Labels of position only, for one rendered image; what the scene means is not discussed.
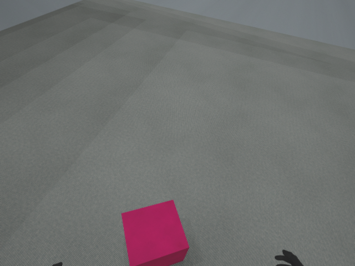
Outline carton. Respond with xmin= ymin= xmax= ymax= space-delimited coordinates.
xmin=121 ymin=200 xmax=189 ymax=266

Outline robot right hand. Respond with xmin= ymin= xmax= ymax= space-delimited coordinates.
xmin=275 ymin=250 xmax=303 ymax=266

